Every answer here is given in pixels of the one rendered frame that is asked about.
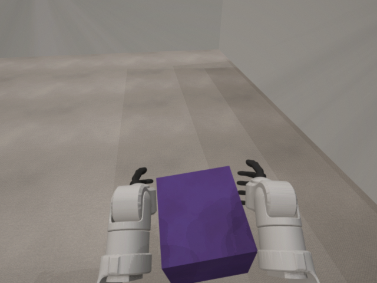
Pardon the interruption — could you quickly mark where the carton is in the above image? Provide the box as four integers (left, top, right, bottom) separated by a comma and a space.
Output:
156, 166, 257, 283

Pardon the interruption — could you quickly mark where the robot left forearm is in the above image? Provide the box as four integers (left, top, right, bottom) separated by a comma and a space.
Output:
97, 183, 157, 283

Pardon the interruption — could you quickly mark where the left robot hand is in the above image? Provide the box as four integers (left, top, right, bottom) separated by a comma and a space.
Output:
130, 167, 153, 185

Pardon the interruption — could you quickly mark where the right robot hand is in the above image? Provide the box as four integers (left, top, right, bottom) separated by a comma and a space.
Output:
237, 160, 266, 205

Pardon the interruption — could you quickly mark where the robot right forearm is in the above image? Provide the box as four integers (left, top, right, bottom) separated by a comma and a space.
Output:
245, 177, 320, 283

